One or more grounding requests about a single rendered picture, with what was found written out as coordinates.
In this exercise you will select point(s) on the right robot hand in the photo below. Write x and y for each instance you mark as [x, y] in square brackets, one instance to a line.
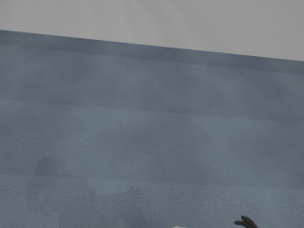
[248, 223]

